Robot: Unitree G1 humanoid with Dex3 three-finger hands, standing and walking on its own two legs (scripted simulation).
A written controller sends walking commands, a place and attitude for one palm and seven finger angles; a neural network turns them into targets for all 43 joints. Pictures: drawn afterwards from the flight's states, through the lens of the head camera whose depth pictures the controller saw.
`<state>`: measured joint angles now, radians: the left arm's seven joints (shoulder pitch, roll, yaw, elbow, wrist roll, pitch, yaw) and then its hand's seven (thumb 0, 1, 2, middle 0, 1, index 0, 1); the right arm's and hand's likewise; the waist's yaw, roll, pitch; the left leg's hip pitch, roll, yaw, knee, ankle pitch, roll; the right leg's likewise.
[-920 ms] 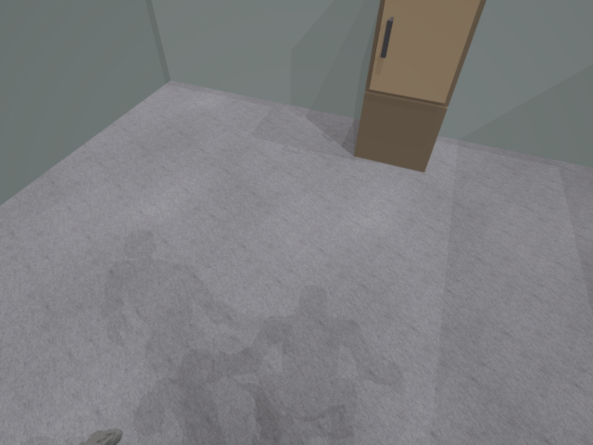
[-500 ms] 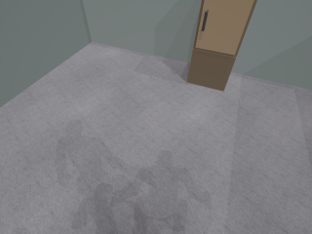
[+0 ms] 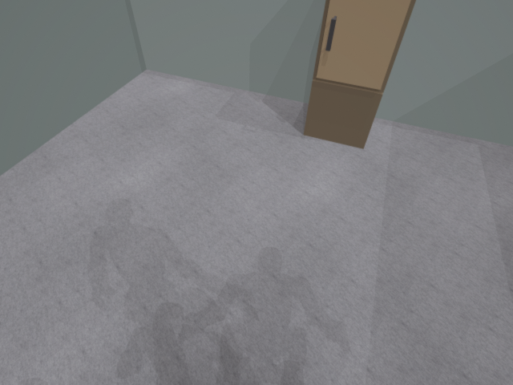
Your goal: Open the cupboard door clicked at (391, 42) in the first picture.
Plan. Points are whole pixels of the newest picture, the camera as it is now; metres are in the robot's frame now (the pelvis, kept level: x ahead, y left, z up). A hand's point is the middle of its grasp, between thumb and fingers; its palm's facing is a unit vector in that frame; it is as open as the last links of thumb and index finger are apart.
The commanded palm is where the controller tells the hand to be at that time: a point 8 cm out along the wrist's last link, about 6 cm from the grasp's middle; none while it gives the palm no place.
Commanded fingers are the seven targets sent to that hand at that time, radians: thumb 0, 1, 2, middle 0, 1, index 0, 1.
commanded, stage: look at it before walking up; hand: left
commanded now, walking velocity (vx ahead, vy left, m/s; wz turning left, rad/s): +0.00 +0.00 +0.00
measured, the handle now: (331, 33) +1.71 -0.29 -0.10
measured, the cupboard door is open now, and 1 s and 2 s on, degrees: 0 0 0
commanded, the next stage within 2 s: walk to a spot facing it in 0.52 s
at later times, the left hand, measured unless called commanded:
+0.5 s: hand out of the picture +0.08 +0.25 -0.16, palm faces -0.02 -0.94 -0.33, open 7.4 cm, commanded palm none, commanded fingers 0.00 0.90 0.90 -0.20 -0.30 -0.20 -0.30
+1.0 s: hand out of the picture +0.06 +0.17 -0.19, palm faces -0.01 -0.98 -0.20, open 7.4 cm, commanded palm none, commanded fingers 0.00 0.90 0.90 -0.20 -0.30 -0.20 -0.30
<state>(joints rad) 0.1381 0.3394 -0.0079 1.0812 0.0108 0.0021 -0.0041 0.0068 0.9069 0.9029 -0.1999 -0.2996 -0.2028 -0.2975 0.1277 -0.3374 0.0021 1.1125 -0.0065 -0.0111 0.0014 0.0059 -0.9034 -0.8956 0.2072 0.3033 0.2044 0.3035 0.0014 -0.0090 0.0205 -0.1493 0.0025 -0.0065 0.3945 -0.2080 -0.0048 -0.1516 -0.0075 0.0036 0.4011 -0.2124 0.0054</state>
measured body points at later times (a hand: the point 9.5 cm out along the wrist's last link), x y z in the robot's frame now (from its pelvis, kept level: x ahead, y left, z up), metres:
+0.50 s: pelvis +0.01 +0.00 +0.00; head +0.01 +0.00 +0.45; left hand +0.08 +0.30 -0.13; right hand +0.09 -0.30 -0.13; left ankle +0.01 +0.12 -0.74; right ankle +0.00 -0.12 -0.74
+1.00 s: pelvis +0.08 -0.02 -0.02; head +0.08 -0.02 +0.43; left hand +0.06 +0.22 -0.17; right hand +0.06 -0.27 -0.18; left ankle +0.01 +0.11 -0.72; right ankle +0.00 -0.12 -0.74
